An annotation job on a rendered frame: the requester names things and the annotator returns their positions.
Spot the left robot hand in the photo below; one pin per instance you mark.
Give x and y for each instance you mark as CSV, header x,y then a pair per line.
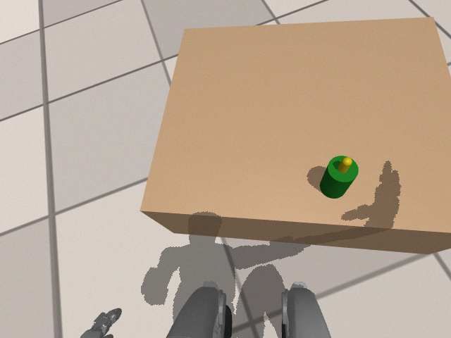
x,y
102,324

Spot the bottle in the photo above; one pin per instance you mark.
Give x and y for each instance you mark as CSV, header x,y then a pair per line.
x,y
339,175

